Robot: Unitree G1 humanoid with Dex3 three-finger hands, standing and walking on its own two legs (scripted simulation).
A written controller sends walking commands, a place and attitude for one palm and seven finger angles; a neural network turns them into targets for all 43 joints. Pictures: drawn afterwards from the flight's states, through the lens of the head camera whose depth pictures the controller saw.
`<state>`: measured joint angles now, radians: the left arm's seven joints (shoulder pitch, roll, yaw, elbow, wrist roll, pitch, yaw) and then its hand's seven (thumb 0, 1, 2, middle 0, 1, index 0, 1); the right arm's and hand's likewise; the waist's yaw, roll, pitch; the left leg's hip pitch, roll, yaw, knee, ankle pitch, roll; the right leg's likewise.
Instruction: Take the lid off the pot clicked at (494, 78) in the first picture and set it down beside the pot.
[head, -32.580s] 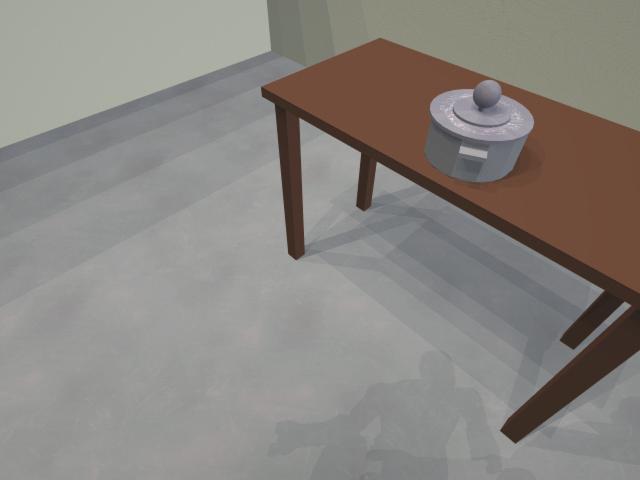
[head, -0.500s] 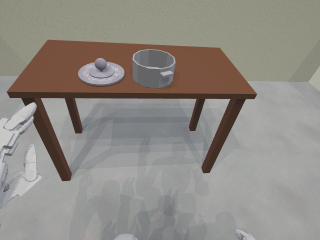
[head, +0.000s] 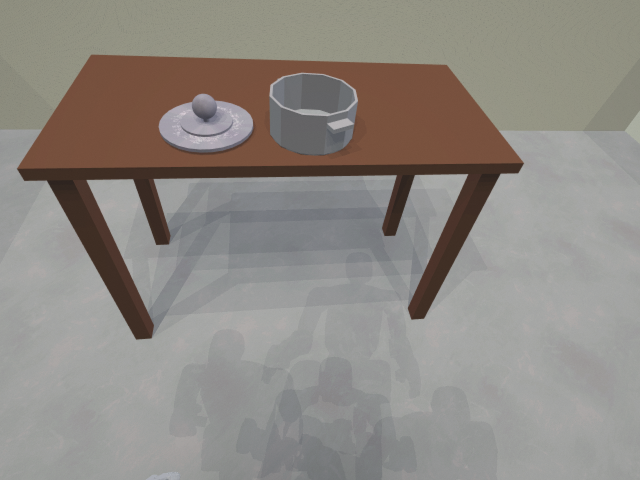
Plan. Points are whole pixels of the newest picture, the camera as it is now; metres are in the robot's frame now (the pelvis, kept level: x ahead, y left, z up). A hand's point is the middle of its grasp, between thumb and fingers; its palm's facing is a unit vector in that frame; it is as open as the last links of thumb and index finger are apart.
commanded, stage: let the arm hang, fingers relaxed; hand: left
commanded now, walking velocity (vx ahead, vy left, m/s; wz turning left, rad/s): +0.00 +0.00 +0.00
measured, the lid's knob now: (204, 106) +0.84 +0.26 +0.03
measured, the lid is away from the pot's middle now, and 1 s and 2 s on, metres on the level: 0.24 0.24 0.24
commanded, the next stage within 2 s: look to check the result in 1.12 s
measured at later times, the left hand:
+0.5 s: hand out of the picture +0.12 +0.16 -0.17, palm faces +0.02 -0.98 -0.20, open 7.3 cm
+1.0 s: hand out of the picture +0.15 +0.14 -0.17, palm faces +0.05 -0.98 -0.21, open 7.3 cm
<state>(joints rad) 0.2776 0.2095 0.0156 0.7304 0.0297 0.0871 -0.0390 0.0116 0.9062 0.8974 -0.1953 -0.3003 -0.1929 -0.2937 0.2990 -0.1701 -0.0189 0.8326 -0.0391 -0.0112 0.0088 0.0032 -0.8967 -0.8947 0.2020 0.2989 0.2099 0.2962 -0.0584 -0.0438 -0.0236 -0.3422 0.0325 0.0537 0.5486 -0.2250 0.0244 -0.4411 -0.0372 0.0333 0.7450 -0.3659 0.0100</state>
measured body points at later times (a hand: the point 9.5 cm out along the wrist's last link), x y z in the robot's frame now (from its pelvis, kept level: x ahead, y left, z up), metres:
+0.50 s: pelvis +0.08 -0.02 +0.00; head +0.11 -0.02 +0.45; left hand +0.12 +0.21 -0.16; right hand +0.05 -0.22 -0.16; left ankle +0.04 +0.07 -0.73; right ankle +0.07 -0.16 -0.73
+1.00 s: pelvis +0.11 -0.04 +0.00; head +0.14 -0.03 +0.45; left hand +0.14 +0.19 -0.16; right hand +0.12 -0.27 -0.15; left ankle +0.04 +0.07 -0.73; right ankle +0.07 -0.16 -0.73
